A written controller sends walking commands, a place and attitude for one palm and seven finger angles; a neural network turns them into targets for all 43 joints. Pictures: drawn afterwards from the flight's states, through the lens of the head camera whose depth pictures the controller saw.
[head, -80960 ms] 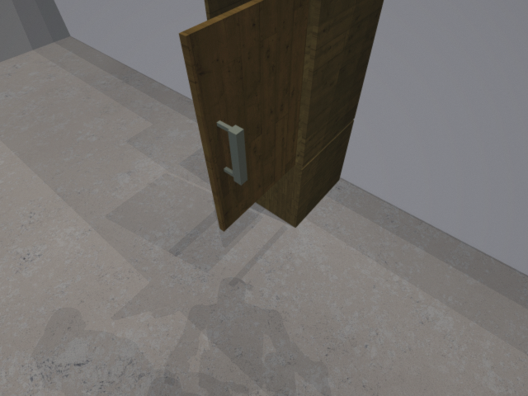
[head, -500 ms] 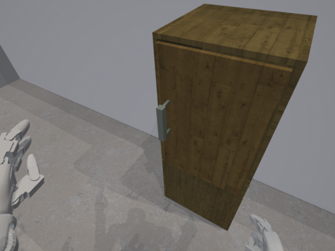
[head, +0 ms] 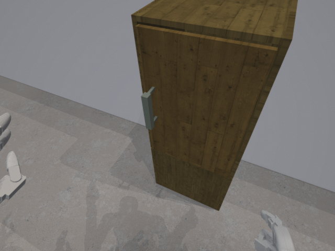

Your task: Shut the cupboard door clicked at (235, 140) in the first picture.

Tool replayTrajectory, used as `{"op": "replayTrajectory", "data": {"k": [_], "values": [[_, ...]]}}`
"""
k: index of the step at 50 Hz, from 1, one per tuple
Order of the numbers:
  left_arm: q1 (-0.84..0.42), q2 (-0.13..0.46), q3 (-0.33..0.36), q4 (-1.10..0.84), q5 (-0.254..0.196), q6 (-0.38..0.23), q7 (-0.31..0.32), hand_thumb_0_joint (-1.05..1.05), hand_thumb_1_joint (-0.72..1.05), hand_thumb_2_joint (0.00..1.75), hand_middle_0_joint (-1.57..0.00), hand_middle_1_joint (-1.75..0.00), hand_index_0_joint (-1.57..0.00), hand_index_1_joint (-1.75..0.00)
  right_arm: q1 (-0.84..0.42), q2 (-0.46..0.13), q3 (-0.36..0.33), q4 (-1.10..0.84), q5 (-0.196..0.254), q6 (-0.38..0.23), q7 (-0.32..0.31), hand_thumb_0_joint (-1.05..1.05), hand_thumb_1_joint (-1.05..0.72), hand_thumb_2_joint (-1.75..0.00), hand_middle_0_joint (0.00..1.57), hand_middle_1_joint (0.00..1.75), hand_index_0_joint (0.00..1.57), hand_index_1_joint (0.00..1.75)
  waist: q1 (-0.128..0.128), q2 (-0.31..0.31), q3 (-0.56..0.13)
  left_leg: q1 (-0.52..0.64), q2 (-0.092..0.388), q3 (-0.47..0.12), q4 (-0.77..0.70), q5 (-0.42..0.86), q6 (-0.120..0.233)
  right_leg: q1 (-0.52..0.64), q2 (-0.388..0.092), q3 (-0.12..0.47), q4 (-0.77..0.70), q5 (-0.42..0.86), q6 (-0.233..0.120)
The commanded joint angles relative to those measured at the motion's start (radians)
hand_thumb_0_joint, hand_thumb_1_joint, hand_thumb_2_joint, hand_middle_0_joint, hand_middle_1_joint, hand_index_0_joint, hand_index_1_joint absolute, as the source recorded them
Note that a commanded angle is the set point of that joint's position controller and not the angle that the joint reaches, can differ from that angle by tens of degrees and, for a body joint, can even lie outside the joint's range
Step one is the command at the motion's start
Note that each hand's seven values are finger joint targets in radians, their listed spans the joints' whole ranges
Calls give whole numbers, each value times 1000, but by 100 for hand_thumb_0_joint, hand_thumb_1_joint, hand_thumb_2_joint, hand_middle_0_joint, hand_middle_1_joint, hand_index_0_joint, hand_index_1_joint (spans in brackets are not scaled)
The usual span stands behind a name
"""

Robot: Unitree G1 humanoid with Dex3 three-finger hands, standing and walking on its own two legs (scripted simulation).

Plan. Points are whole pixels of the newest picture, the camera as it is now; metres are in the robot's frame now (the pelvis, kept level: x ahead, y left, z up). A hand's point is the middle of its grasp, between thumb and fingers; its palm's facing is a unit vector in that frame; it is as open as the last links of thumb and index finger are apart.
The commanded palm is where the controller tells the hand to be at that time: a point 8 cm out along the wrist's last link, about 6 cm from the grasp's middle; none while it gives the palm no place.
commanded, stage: step back with the hand held close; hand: left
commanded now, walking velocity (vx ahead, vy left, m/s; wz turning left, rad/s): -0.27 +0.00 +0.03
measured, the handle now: (151, 108) +0.60 +0.09 -0.03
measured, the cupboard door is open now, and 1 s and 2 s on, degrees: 0 0 0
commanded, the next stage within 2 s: stop stepping back and stand still in 0.90 s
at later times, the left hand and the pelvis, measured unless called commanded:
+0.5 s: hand out of the picture +0.11 +0.28 +0.16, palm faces +0.50 -0.76 -0.42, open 7.4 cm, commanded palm +0.04 +0.31 +0.18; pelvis -0.08 +0.01 -0.02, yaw +3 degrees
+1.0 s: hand out of the picture +0.02 +0.27 +0.17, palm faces +0.36 -0.86 -0.36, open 7.4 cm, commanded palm -0.06 +0.31 +0.18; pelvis -0.22 +0.02 -0.02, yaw -3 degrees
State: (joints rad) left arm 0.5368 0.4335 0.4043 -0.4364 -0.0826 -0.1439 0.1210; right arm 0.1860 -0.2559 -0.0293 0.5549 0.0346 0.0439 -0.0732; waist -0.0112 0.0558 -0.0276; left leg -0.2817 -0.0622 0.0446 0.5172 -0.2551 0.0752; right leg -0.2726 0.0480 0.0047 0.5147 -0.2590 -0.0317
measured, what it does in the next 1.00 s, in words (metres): walks backwards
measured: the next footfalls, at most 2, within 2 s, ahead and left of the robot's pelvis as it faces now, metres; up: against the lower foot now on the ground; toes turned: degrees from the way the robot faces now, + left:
right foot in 1.02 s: -0.36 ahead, -0.10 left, +0.00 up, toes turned -5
left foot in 1.32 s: -0.09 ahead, +0.13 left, +0.00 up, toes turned -3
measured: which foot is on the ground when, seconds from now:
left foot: down 0.00-1.00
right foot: down 0.00-0.60, up 0.62-1.00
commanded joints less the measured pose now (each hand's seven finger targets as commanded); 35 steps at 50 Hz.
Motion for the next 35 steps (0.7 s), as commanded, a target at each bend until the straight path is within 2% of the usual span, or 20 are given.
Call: {"op": "replayTrajectory", "data": {"k": [1, 4, 6, 7, 10, 12, 16, 17, 19, 22, 23, 25, 26, 28, 29, 30, 31, 32, 33, 35], "values": [[28, 177, 145, -175, -1, -61, 31, 0, 90, 90, -20, -30, -20, -30, -86, -111, -32, -169, 1, -36, -11, 0, -90, -90, 20, 30, 20, 30, 11, -40, -142, -26, 159, -152, -52, 278, -38, 98, -151, 146, -19, 363, -8], [21, 181, 143, -185, 5, -69, 34, 0, 90, 90, -20, -30, -20, -30, -90, -113, -27, -173, -1, -43, -15, 0, -90, -90, 20, 30, 20, 30, 15, -20, -108, -109, 179, -181, -114, 147, -19, 110, -122, 132, -12, 241, 10], [-6, 175, 137, -202, 16, -78, 36, 0, 90, 90, -20, -30, -20, -30, -87, -122, -25, -177, -3, -52, -17, 0, -90, -90, 20, 30, 20, 30, 13, 8, -76, -198, 192, -209, -169, -51, 1, 132, -98, 126, -3, 128, 19], [-29, 194, 156, -218, 22, -86, 38, 0, 90, 90, -20, -30, -20, -30, -98, -129, -26, -177, -7, -59, -22, 0, -90, -90, 20, 30, 20, 30, 16, 35, -63, -259, 203, -228, -211, -143, 13, 172, -81, 114, 14, 112, 27], [-59, 172, 149, -216, 44, -101, 41, 0, 90, 90, -20, -30, -20, -30, -77, -128, -22, -177, -13, -76, -26, 0, -90, -90, 20, 30, 20, 30, 14, 55, -28, -420, 239, -284, -294, -376, 41, 253, -47, 87, 95, 67, 43], [-101, 189, 168, -236, 56, -110, 41, 0, 90, 90, -20, -30, -20, -30, -76, -135, -28, -174, -19, -87, -29, 0, -90, -90, 20, 30, 20, 30, 17, 74, -33, -484, 257, -301, -311, -438, 55, 305, -30, 78, 136, 74, 48], [-122, 157, 150, -219, 69, -116, 40, 0, 90, 90, -20, -30, -20, -30, -52, -132, -32, -170, -21, -102, -22, 0, -90, -90, 20, 30, 20, 30, 10, 37, -32, -533, 243, -274, -258, -484, 60, 315, -40, 104, 154, 56, 39], [-118, 178, 171, -224, 72, -119, 38, 0, 90, 90, -20, -30, -20, -30, -54, -137, -36, -168, -23, -105, -20, 0, -90, -90, 20, 30, 20, 30, 13, 30, -45, -523, 230, -260, -232, -488, 58, 305, -49, 126, 136, 34, 34], [-105, 154, 151, -221, 69, -122, 40, 0, 90, 90, -20, -30, -20, -30, -47, -126, -35, -169, -21, -105, -12, 0, -90, -90, 20, 30, 20, 30, 6, -30, -26, -493, 188, -217, -137, -460, 41, 214, -97, 194, 64, -30, 9], [-94, 176, 158, -226, 59, -120, 52, 0, 90, 90, -20, -30, -20, -30, -31, -113, -42, -147, -31, -100, 9, 0, -90, -90, 20, 30, 20, 30, 0, -151, -18, -305, 111, -155, 99, -302, -16, -49, -245, 369, -137, -169, -72], [-103, 148, 117, -245, 53, -123, 55, 0, 90, 90, -20, -30, -20, -30, -30, -94, -35, -140, -25, -99, 18, 0, -90, -90, 20, 30, 20, 30, -9, -180, -20, -223, 93, -144, 171, -243, -34, -129, -294, 387, -177, -179, -101], [-93, 177, 134, -263, 49, -130, 69, 0, 90, 90, -20, -30, -20, -30, -26, -85, -32, -130, -26, -97, 22, 0, -90, -90, 20, 30, 20, 30, -15, -194, -52, -136, 85, -120, 210, -182, -44, -181, -316, 341, -192, -150, -105], [-78, 192, 147, -280, 48, -134, 74, 0, 90, 90, -20, -30, -20, -30, -27, -84, -32, -131, -22, -97, 21, 0, -90, -90, 20, 30, 20, 30, -16, -183, -68, -124, 91, -128, 165, -178, -37, -176, -293, 297, -169, -135, -87], [-40, 204, 170, -309, 46, -142, 79, 0, 90, 90, -20, -30, -20, -30, -34, -90, -29, -136, -21, -98, 11, 0, -90, -90, 20, 30, 20, 30, -17, -71, -70, -130, 138, -188, 11, -205, -7, -177, -197, 191, -62, -122, -35], [-27, 215, 189, -331, 47, -151, 81, 0, 90, 90, -20, -30, -20, -30, -43, -99, -27, -144, -21, -103, 3, 0, -90, -90, 20, 30, 20, 30, -14, 22, -69, -200, 203, -258, -104, -277, 22, -129, -121, 131, 61, -111, -3], [-27, 209, 211, -351, 54, -159, 80, 0, 90, 90, -20, -30, -20, -30, -60, -116, -30, -149, -26, -115, -3, 0, -90, -90, 20, 30, 20, 30, -2, 182, -82, -379, 319, -381, -268, -439, 67, 34, -25, 53, 285, -59, 30], [-40, 220, 235, -363, 58, -162, 78, 0, 90, 90, -20, -30, -20, -30, -74, -107, -31, -147, -36, -130, -6, 0, -90, -90, 20, 30, 20, 30, 8, 268, -92, -491, 408, -447, -376, -496, 94, 131, 28, 21, 481, -93, 47], [-66, 249, 255, -371, 58, -164, 77, 0, 90, 90, -20, -30, -20, -30, -75, -100, -34, -141, -44, -142, -7, 0, -90, -90, 20, 30, 20, 30, 4, 241, -95, -530, 436, -466, -420, -488, 92, 143, 43, 41, 639, -147, 50], [-97, 252, 265, -409, 51, -176, 73, 0, 90, 90, -20, -30, -20, -30, -72, -96, -42, -124, -48, -157, -2, 0, -90, -90, 20, 30, 20, 30, 7, 176, -117, -481, 437, -433, -399, -447, 82, 116, 48, 55, 700, -169, 51], [-55, 214, 252, -331, 38, -172, 63, 0, 90, 90, -20, -30, -20, -30, -78, -108, -60, -105, -38, -177, 9, 0, -90, -90, 20, 30, 20, 30, 18, 96, -130, -380, 409, -330, -342, -418, 54, 65, 50, 24, 674, -196, 56]]}}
